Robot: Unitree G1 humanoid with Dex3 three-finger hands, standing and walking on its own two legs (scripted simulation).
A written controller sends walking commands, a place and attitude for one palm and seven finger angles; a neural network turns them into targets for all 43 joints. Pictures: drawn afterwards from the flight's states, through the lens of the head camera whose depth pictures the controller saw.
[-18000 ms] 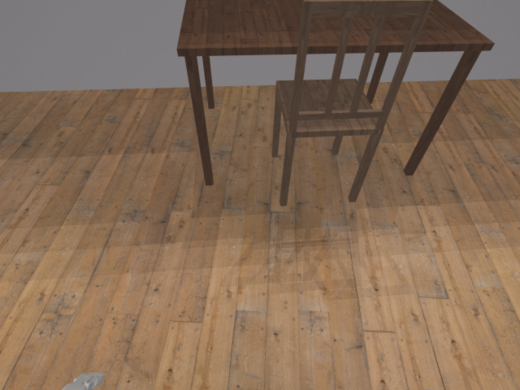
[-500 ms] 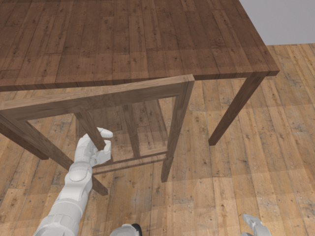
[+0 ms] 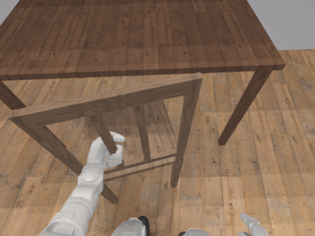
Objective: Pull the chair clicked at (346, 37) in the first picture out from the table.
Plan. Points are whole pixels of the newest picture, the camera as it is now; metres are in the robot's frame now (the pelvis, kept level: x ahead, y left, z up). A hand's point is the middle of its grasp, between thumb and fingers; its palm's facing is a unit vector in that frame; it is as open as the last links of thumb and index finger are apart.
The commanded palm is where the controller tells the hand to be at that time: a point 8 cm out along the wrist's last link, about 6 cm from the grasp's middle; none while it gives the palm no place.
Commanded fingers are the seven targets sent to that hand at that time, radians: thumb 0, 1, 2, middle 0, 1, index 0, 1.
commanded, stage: step backward, pulling the chair out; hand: left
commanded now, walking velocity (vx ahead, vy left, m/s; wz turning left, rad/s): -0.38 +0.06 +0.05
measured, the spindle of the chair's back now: (110, 145) +0.36 +0.15 -0.04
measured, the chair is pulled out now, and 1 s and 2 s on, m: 0.15 0.22 0.39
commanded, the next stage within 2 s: none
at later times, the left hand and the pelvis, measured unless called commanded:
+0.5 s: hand (117, 162) +0.31 +0.13 -0.06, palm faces -0.03 -0.98 -0.18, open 5.4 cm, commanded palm +0.27 +0.18 -0.05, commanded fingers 0.00 0.90 0.90 -0.50 -1.45 -0.50 -1.45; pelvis -0.04 +0.00 +0.00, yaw -1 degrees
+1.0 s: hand (115, 184) +0.25 +0.12 -0.05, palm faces +0.00 -0.98 -0.18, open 5.5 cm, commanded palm +0.21 +0.17 -0.05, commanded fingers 0.00 0.90 0.90 -0.50 -1.45 -0.50 -1.45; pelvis -0.09 -0.01 +0.00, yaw -1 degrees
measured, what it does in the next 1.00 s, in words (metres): steps on the spot: right foot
